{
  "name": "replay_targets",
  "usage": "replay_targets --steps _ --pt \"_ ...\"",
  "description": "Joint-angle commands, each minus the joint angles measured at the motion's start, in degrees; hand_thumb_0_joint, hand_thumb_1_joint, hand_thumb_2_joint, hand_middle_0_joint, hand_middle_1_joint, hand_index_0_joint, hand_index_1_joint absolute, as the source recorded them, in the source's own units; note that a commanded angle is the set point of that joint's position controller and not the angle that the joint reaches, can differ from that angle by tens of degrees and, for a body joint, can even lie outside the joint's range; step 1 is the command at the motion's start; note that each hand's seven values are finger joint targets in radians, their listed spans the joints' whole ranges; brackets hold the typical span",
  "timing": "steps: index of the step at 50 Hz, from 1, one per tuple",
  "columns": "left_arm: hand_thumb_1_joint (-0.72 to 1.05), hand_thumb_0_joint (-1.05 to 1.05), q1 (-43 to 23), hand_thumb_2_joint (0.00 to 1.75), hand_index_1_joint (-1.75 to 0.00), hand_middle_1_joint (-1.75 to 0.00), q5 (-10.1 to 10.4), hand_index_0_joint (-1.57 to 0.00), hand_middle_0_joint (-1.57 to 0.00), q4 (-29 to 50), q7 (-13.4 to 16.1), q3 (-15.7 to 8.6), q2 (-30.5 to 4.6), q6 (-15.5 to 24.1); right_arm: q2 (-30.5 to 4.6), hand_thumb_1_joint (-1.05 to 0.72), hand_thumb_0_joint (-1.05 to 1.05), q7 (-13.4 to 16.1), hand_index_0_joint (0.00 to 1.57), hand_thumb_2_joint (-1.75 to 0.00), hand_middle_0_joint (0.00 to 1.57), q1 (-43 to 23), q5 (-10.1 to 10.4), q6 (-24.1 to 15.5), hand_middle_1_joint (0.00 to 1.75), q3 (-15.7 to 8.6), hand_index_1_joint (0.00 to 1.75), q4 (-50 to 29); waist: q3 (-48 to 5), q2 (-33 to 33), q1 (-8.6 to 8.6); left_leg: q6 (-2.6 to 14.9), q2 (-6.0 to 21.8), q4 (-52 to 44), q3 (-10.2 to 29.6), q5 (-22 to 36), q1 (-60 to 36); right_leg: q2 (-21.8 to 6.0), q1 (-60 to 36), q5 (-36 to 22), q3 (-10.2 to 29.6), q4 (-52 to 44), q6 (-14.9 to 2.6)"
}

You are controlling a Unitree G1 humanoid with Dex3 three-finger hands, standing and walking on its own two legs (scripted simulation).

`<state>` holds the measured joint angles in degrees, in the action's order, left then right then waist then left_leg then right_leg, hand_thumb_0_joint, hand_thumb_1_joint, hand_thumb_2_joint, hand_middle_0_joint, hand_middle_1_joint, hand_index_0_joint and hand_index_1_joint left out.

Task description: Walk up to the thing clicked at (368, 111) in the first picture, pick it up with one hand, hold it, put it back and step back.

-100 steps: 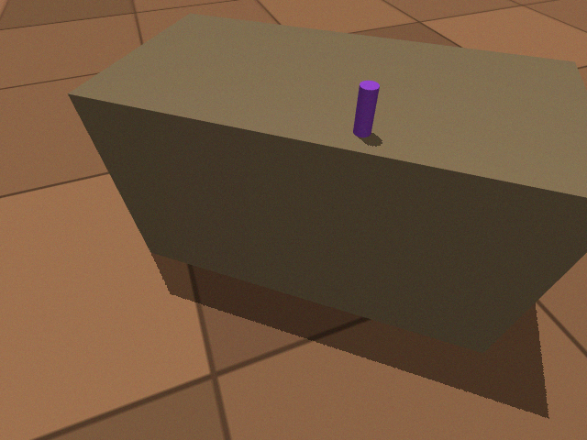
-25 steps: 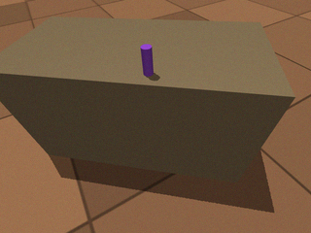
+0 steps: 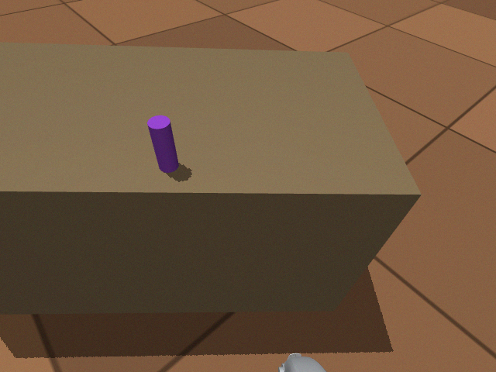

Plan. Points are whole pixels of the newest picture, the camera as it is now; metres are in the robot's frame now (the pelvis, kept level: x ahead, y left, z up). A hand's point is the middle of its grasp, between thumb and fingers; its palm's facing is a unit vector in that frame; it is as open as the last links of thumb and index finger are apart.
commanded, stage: walk up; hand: left
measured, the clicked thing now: (164, 145) +0.56 +0.18 +0.04
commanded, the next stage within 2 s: stand in 1.74 s
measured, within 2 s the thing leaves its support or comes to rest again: neither
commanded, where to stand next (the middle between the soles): +0.16 -0.02 m, yaw -1 degrees
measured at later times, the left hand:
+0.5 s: hand (130, 345) +0.22 +0.23 -0.16, palm faces -0.06 -0.92 -0.38, open 7.4 cm
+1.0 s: hand (110, 361) +0.20 +0.26 -0.16, palm faces -0.05 -0.92 -0.40, open 7.4 cm
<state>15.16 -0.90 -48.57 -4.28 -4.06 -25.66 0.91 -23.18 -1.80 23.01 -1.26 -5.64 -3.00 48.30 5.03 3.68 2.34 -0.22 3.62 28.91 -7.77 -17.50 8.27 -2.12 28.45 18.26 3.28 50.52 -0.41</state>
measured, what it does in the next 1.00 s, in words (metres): walks ahead: right foot, then left foot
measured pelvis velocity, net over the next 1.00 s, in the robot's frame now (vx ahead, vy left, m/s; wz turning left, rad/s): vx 0.12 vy -0.02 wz -0.04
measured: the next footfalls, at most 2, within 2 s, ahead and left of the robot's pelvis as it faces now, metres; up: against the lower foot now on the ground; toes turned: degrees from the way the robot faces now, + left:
right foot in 0.12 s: +0.19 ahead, -0.16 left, +0.00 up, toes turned -2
left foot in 0.46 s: +0.21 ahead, +0.10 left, +0.00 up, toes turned -1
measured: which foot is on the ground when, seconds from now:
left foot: down 0.00-0.14, up 0.16-0.44, down 0.46-1.00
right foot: up 0.00-0.10, down 0.12-1.00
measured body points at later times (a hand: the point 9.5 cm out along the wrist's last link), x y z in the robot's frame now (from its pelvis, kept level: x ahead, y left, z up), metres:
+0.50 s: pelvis +0.11 -0.03 -0.03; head +0.14 -0.04 +0.42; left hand +0.22 +0.27 -0.14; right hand +0.17 -0.35 -0.15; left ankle +0.17 +0.10 -0.74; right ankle +0.15 -0.15 -0.73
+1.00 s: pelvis +0.12 -0.02 -0.01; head +0.14 -0.02 +0.44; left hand +0.20 +0.30 -0.13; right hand +0.22 -0.32 -0.13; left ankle +0.17 +0.10 -0.73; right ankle +0.15 -0.15 -0.73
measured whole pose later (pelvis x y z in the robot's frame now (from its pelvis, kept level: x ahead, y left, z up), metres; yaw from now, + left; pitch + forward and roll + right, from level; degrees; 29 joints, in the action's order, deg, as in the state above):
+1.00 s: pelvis +0.12 -0.02 -0.01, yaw -2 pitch -2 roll +0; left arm 7.9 -0.3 -59.9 0.0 -0.8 -23.1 0.3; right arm -21.3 -1.8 4.4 0.1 1.1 -0.9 57.5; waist 5.6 -0.4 -1.3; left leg 0.0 1.3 36.6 -1.2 -14.8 19.7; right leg -1.0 18.3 16.5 0.9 36.9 0.9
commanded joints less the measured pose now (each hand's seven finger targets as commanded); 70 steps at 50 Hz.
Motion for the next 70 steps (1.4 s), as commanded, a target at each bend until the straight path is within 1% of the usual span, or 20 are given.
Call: replay_targets --steps 1,3,5,6,7,8,12,18,21,23,25,28,31,32,34,36,38,42,45,70 --pt "0.9 0.0 -3.0 0.9 -0.3 -0.3 0.1 -0.2 -0.2 6.3 -0.4 -2.3 -6.8 2.0 -16.5 -0.9 0.0 1.0 0.2 -0.9 0.2 -1.1 0.2 -0.7 0.3 -4.9 0.3 -5.4 -1.7 -13.9 -0.34 10.24 11.0 -7.2 6.8 18.8 1.0 -0.2 -5.5 -4.5 -5.4 -12.8 -1.3" --pt "0.9 0.0 -0.6 0.9 -0.3 -0.3 0.2 -0.2 -0.2 4.3 0.2 -2.4 -6.3 2.0 -16.2 -0.9 0.0 1.2 0.2 -0.9 0.2 -2.2 0.3 0.4 0.3 -4.6 0.3 -6.0 -2.5 -12.4 -2.16 9.3 11.0 -2.6 6.1 16.1 6.6 2.2 -14.7 -8.5 -7.9 -15.8 -1.54" --pt "0.9 0.0 7.1 0.9 -0.3 -0.3 0.2 -0.2 -0.2 1.7 1.5 -3.8 -10.0 2.8 -11.4 -0.9 0.0 1.3 0.2 -0.9 0.2 -0.6 0.7 1.0 0.3 -2.6 0.3 -6.6 -7.6 -0.4 -6.48 6.29 5.6 16.3 1.7 15.3 12.2 3.2 -28.5 -8.5 -5.1 -20.9 -2.79" --pt "0.9 0.0 10.9 0.9 -0.3 -0.3 -0.1 -0.2 -0.2 1.8 2.3 -5.4 -14.9 3.2 -7.5 -0.9 0.0 1.4 0.2 -0.9 0.2 2.0 1.0 1.1 0.3 -1.2 0.3 -7.7 -10.6 12.2 -7.63 3.72 0.7 30.3 0.7 0.5 20.0 -7.8 -33.3 -4.2 12.6 -25.8 -6.03" --pt "0.9 0.0 8.7 0.9 -0.3 -0.3 0.3 -0.2 -0.2 4.2 2.8 -5.2 -18.1 3.4 -9.2 -0.9 0.0 1.7 0.2 -0.9 0.2 3.1 1.4 2.0 0.3 -1.4 0.3 -7.4 -10.0 12.2 -6.19 2.26 -2.7 37.2 4.9 -13.3 26.1 -19.8 -30.9 1.0 34.4 -34.3 -13.0" --pt "0.9 0.0 5.9 0.9 -0.3 -0.3 1.1 -0.2 -0.2 4.5 2.8 -4.8 -17.7 3.1 -13.9 -0.9 0.0 2.3 0.2 -0.9 0.2 1.0 0.9 2.8 0.3 -3.2 0.3 -5.9 -7.2 4.7 -5.64 2.18 0.3 42.0 9.8 -14.9 24.2 -20.2 -24.6 0.2 33.3 -32.5 -16.47" --pt "0.9 0.0 -0.1 0.9 -0.3 -0.3 1.0 -0.2 -0.2 5.5 4.0 -2.8 -12.4 3.3 -11.7 -0.9 0.0 2.1 0.2 -0.9 0.2 4.0 1.1 3.3 0.3 -2.4 0.3 -2.0 -2.8 5.0 -1.91 1.98 2.5 35.0 9.5 -7.0 20.2 -11.1 -13.5 -16.1 12.3 -27.9 -12.42" --pt "0.9 0.0 -2.8 0.9 -0.3 -0.3 0.5 -0.2 -0.2 5.1 5.2 -1.5 -11.3 3.0 -9.2 -0.9 0.0 2.3 0.2 -0.9 0.2 -0.6 0.9 4.2 0.3 -2.2 0.3 -0.5 -6.5 6.6 -2.18 0.65 0.5 17.7 6.3 -4.3 10.2 -11.1 -8.9 -34.6 7.7 -20.6 -12.37" --pt "0.9 0.0 -5.4 0.9 -0.3 -0.3 1.7 -0.2 -0.2 5.0 5.6 -1.0 -11.4 1.9 -10.0 -0.9 0.0 2.5 0.2 -0.9 0.2 -1.7 0.6 3.9 0.3 -2.8 0.3 0.3 -7.5 3.7 -0.33 2.26 -1.3 8.0 6.1 6.5 3.1 -10.1 -4.1 -25.8 8.1 -15.3 -9.55" --pt "0.9 0.0 -3.8 0.9 -0.3 -0.3 2.0 -0.2 -0.2 4.7 5.7 -0.4 -8.5 1.2 -14.4 -0.9 0.0 2.5 0.2 -0.9 0.2 -5.4 -0.2 3.5 0.3 -3.8 0.3 -0.8 -8.0 -5.3 -2.04 5.44 7.3 2.0 19.3 12.1 3.8 -4.3 -1.3 -10.2 5.5 -9.7 -4.74" --pt "0.9 0.0 -2.1 0.9 -0.3 -0.3 2.0 -0.2 -0.2 1.0 6.0 -0.5 -8.4 0.4 -15.3 -0.9 0.0 1.9 0.2 -0.9 0.2 -12.8 0.9 3.5 0.3 -3.4 0.3 -1.5 -7.0 -12.8 -4.34 12.79 14.3 -1.9 25.9 8.6 13.2 2.5 -10.2 8.3 -2.8 -1.9 -2.23" --pt "0.9 0.0 -1.2 0.9 -0.3 -0.3 1.1 -0.2 -0.2 -1.7 5.7 -0.9 -9.2 1.1 -13.1 -0.9 0.0 1.9 0.2 -0.9 0.2 -15.8 1.2 4.6 0.3 -2.4 0.3 -0.9 -6.6 -10.2 -5.08 7.15 7.2 4.7 16.4 6.8 15.9 -0.7 -12.4 -0.4 1.6 -12.1 -3.58" --pt "0.9 0.0 -6.6 0.9 -0.3 -0.3 0.3 -0.2 -0.2 -1.6 5.5 -1.4 -14.4 1.6 -10.8 -0.9 0.0 2.0 0.2 -0.9 0.2 -14.2 1.3 5.8 0.3 -2.2 0.3 0.9 -3.5 -0.9 -1.53 1.81 -1.7 16.1 9.2 -5.3 12.3 -12.1 -3.2 -0.9 18.7 -24.1 -10.67" --pt "0.9 0.0 -8.6 0.9 -0.3 -0.3 0.2 -0.2 -0.2 -1.3 5.7 -1.2 -14.1 1.5 -11.0 -0.9 0.0 1.9 0.2 -0.9 0.2 -12.7 1.1 5.8 0.3 -2.4 0.3 1.9 -3.7 -0.5 -0.71 2.1 -2.0 16.1 9.0 -5.8 9.6 -12.7 -1.2 -3.0 18.5 -23.9 -10.83" --pt "0.9 0.0 -10.4 0.9 -0.3 -0.3 0.3 -0.2 -0.2 -1.8 5.7 -0.3 -11.6 1.3 -11.0 -0.9 0.0 1.7 0.2 -0.9 0.2 -11.8 1.3 5.2 0.3 -2.4 0.3 3.4 -4.9 -2.0 0.06 3.64 1.2 7.5 13.0 0.7 5.6 -8.2 -0.1 -4.7 11.0 -20.3 -6.73" --pt "0.9 0.0 -8.7 0.9 -0.3 -0.3 0.6 -0.2 -0.2 -3.3 5.5 0.3 -8.9 0.9 -12.7 -0.9 0.0 1.3 0.2 -0.9 0.2 -15.2 1.2 4.7 0.3 -2.6 0.3 3.2 -7.2 -5.5 -2.15 7.56 6.6 0.8 20.3 3.3 8.6 -0.8 -6.0 -0.3 2.3 -13.0 -2.78" --pt "0.9 0.0 -6.5 0.9 -0.3 -0.3 0.8 -0.2 -0.2 -4.9 5.5 0.3 -8.3 0.6 -13.7 -0.9 0.0 1.4 0.2 -0.9 0.2 -16.9 0.8 4.4 0.3 -2.3 0.3 3.1 -8.5 -6.9 -3.36 10.13 10.1 -1.6 23.0 6.7 10.6 1.7 -11.2 0.5 -1.6 -8.8 -1.58" --pt "0.9 0.0 -5.2 0.9 -0.3 -0.3 0.9 -0.2 -0.2 -7.0 5.2 0.3 -8.3 0.6 -12.5 -0.9 0.0 1.6 0.2 -0.9 0.2 -21.1 1.0 5.1 0.3 -1.6 0.3 3.6 -6.5 -9.1 -4.35 6.08 6.5 -1.3 18.0 2.1 13.4 -1.1 -13.8 -1.2 1.5 -16.2 -2.9" --pt "0.9 0.0 -8.9 0.9 -0.3 -0.3 0.5 -0.2 -0.2 -6.7 5.1 0.2 -10.3 0.7 -12.1 -0.9 0.0 1.4 0.2 -0.9 0.2 -20.5 1.0 5.6 0.3 -1.6 0.3 4.7 -4.8 -5.7 -2.39 3.77 2.9 0.0 15.3 -3.7 9.4 -4.4 -7.8 0.1 6.1 -21.5 -4.19" --pt "0.9 0.0 -13.7 0.9 -0.3 -0.3 0.6 -0.2 -0.2 -11.1 4.7 1.0 -7.5 0.7 -10.0 -0.9 0.0 0.8 0.2 -0.9 0.2 -22.2 1.4 4.8 0.3 0.0 0.3 12.0 -7.6 -4.1 -2.6 1.82 3.8 -9.5 14.0 5.9 3.0 -4.9 -17.5 -7.5 3.0 -31.1 -1.77"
